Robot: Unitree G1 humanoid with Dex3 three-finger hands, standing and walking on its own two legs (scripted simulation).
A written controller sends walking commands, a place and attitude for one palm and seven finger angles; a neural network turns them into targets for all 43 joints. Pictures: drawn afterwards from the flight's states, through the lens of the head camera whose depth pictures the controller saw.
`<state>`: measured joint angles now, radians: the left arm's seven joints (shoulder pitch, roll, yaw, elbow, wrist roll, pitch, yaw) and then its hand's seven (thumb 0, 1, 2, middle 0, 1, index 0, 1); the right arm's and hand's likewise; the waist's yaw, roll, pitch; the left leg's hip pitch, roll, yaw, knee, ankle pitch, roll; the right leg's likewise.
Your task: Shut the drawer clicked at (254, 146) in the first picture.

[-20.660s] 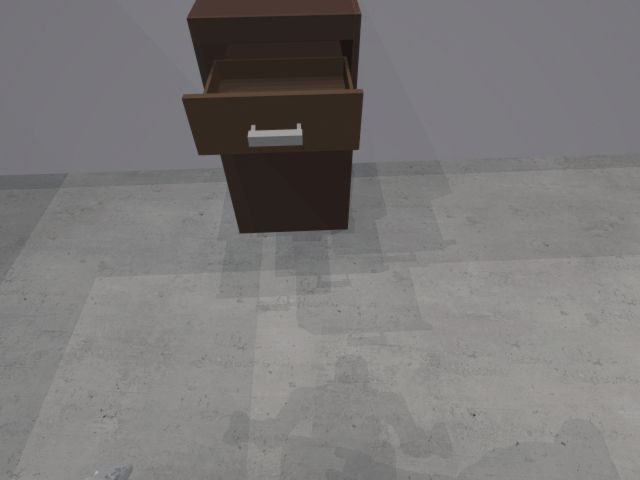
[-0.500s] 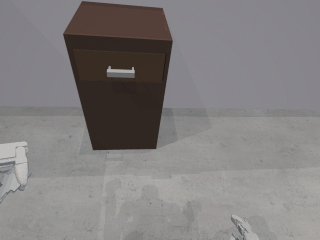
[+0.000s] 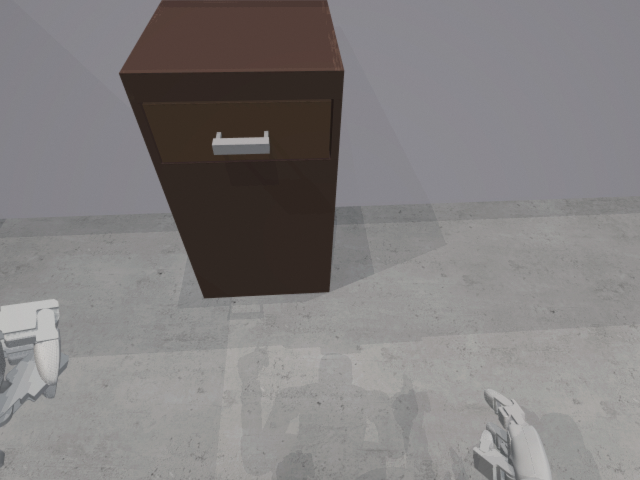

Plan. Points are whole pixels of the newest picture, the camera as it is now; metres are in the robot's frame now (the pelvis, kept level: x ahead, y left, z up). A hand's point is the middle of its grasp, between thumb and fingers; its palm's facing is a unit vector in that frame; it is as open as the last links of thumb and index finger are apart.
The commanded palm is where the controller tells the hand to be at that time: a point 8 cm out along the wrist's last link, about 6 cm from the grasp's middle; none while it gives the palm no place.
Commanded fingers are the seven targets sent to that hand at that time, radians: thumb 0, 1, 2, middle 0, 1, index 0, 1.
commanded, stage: stop stepping back and stand still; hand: left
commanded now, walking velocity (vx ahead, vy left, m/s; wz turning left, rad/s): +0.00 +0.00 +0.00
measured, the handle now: (242, 140) +0.83 +0.23 -0.06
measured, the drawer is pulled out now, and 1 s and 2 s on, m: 0.00 0.00 0.00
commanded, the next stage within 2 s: let the arm hang, fingers relaxed in 0.06 s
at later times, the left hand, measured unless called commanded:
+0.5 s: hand out of the picture +0.02 +0.19 -0.17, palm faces +0.04 -0.98 -0.22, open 3.2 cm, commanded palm none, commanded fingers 0.00 0.90 0.90 -0.68 -0.82 -0.68 -0.82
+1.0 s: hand out of the picture -0.02 +0.19 -0.17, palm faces +0.05 -0.97 -0.22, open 7.1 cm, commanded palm none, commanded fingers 0.00 0.90 0.90 -0.20 -0.30 -0.20 -0.30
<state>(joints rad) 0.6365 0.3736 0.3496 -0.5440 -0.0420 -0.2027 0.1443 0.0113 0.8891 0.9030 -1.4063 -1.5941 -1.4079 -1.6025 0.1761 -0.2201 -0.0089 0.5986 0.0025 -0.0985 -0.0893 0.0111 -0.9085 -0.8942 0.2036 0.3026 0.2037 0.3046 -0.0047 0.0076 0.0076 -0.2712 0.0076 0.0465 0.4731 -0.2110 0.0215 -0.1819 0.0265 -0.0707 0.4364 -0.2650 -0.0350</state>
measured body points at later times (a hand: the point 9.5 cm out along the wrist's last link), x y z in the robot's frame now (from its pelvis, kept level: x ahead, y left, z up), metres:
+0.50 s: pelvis -0.02 +0.00 +0.00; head +0.01 +0.01 +0.45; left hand +0.02 +0.24 -0.16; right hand +0.05 -0.26 -0.14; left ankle +0.02 +0.10 -0.74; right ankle -0.02 -0.09 -0.74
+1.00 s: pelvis -0.02 +0.00 +0.00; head -0.01 +0.00 +0.45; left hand -0.02 +0.24 -0.15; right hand -0.01 -0.22 -0.16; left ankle +0.02 +0.10 -0.74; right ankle -0.02 -0.09 -0.74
